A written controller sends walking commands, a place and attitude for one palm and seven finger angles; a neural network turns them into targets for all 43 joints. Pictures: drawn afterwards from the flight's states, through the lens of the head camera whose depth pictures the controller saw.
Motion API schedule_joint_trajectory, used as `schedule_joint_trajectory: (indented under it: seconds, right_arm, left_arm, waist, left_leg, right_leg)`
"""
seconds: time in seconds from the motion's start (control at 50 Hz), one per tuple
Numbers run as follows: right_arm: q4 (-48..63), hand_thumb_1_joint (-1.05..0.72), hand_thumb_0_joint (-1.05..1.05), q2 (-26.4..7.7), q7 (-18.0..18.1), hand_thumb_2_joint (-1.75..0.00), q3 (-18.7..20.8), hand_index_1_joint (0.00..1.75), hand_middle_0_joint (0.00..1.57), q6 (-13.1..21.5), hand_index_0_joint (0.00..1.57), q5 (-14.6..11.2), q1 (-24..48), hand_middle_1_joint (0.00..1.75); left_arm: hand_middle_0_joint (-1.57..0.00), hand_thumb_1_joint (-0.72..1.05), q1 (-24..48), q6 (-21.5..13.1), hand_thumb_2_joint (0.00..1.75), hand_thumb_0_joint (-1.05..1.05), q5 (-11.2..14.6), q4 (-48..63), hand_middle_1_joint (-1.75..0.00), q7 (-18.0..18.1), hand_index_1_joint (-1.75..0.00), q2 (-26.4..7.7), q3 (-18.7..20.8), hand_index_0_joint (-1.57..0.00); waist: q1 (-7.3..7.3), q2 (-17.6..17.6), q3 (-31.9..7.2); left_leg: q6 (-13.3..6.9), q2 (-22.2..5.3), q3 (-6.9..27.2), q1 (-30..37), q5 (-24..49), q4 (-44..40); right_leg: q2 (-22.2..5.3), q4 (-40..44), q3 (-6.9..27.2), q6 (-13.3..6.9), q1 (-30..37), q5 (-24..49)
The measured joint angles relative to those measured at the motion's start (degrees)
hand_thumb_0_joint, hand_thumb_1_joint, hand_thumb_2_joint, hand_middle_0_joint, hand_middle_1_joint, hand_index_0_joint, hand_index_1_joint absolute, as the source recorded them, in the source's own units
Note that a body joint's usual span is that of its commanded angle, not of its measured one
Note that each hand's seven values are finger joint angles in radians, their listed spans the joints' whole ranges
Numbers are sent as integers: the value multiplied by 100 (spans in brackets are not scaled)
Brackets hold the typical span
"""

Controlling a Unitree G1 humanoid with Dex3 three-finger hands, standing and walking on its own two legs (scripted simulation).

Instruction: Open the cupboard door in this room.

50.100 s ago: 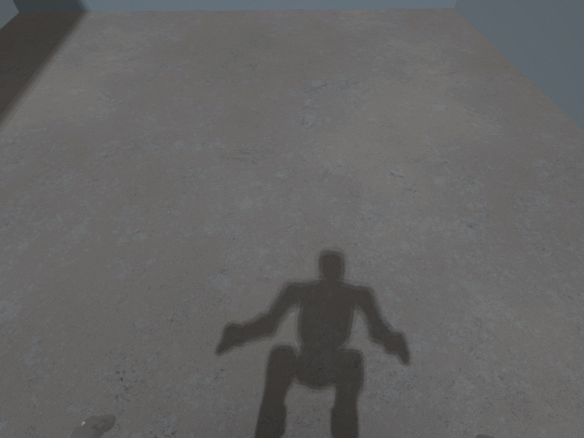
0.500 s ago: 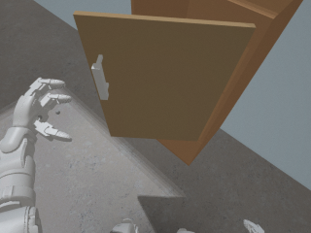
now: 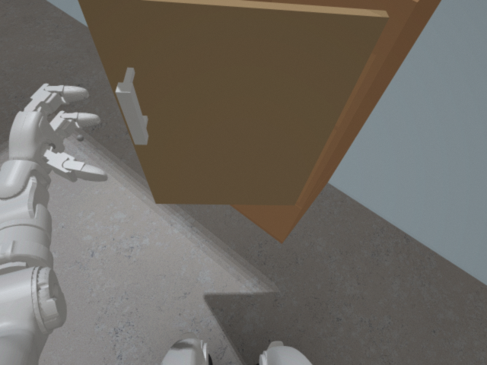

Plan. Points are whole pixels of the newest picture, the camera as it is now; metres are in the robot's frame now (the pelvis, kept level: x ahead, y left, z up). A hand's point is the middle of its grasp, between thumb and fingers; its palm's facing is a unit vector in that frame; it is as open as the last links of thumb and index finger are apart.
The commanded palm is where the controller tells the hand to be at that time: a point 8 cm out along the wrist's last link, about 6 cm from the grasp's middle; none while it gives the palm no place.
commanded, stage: move the hooked fingers beside the handle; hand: left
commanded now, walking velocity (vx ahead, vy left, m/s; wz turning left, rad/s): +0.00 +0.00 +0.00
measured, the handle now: (135, 107) +0.53 +0.18 +0.07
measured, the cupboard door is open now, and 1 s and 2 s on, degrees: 40 40 40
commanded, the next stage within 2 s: slide the fingers in behind the handle in 0.94 s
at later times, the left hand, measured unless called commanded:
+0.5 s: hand (92, 123) +0.49 +0.24 +0.07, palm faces +0.01 -1.00 -0.02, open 14.0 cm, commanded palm +0.47 +0.29 +0.08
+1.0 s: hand (87, 129) +0.47 +0.24 +0.08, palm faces -0.01 -1.00 -0.01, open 14.0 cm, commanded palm +0.46 +0.28 +0.08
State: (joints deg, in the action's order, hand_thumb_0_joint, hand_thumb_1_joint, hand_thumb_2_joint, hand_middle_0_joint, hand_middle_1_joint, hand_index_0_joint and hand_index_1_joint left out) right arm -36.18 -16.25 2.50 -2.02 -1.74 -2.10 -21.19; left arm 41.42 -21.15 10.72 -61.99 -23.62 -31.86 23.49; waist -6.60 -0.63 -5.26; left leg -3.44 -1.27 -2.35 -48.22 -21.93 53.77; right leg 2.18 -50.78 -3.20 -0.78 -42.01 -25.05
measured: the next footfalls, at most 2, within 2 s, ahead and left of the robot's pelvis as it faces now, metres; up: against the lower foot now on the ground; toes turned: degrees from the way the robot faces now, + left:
none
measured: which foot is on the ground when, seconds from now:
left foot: down 0.00-1.00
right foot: down 0.00-1.00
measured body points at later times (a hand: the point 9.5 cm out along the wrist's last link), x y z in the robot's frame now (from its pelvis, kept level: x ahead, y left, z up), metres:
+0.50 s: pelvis +0.01 +0.00 +0.00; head +0.13 +0.02 +0.43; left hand +0.49 +0.30 +0.08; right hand +0.01 -0.27 -0.11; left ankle +0.04 +0.08 -0.69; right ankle -0.01 -0.12 -0.69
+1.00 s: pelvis +0.01 +0.00 +0.00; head +0.11 +0.04 +0.43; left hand +0.47 +0.30 +0.08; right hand +0.06 -0.27 -0.11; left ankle +0.04 +0.08 -0.69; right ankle -0.01 -0.12 -0.68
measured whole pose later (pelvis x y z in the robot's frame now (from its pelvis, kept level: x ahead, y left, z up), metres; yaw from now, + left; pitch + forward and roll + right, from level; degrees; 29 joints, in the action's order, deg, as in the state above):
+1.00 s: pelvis +0.01 +0.00 +0.00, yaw +0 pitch +18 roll -4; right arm -34.0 -15.8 1.6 -2.0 -4.3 -1.9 -19.6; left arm 43.7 -21.1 9.6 -61.5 -22.2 -31.3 22.3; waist -6.6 -0.6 -5.9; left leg -3.6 -1.6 -1.9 -50.3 -23.6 55.9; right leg 2.6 -51.5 -3.5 -0.6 -43.4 -26.0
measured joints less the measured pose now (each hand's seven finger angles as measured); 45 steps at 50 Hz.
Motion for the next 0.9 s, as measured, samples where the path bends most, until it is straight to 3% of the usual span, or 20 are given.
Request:
schedule_joint_trajectory:
  seconds: [0.2,0.32,0.54,0.68,0.9]
  right_arm:
    - [-52,-90,0,-53,-27,-90,-3,30,21,-78,20,61,-99,30]
    - [96,-90,0,-38,-78,-90,5,30,21,-183,20,92,-210,30]
    - [142,-90,0,59,-110,-90,-3,30,21,-287,20,51,-257,30]
    - [161,-90,0,52,-118,-90,28,30,21,-306,20,18,-123,30]
    - [232,-90,0,36,-92,-90,11,30,21,-258,20,19,179,30]
  left_arm:
    - [-30,-50,773,24,30,-1,-211,-502,-120,96,-120,-265,22,-30]
    - [-30,-50,701,77,30,-1,-309,-440,-120,127,-120,-357,199,-30]
    - [-30,-50,271,65,30,-1,-219,-141,-120,70,-120,-303,324,-30]
    - [-30,-50,80,81,30,-1,-42,50,-120,-57,-120,-150,141,-30]
    - [-30,-50,161,23,30,-1,-95,49,-120,78,-120,45,-33,-30]
  waist:
    - [-186,-14,16]
    - [-266,-32,2]
    - [-183,-26,-44]
    - [-57,-20,-113]
    - [0,23,-79]
  left_leg:
    - [6,-46,40,-447,-56,241]
    - [-1,-101,-38,-516,-109,263]
    - [3,-124,-51,-328,-190,186]
    - [-3,-90,-16,-187,-208,133]
    - [-16,-40,36,-207,-191,207]
  right_leg:
    - [41,-195,-39,-12,-420,-39]
    - [87,-209,46,-4,-524,-47]
    - [119,-70,74,-2,-320,-82]
    - [95,15,42,9,-148,-97]
    - [49,-70,-17,20,-143,-117]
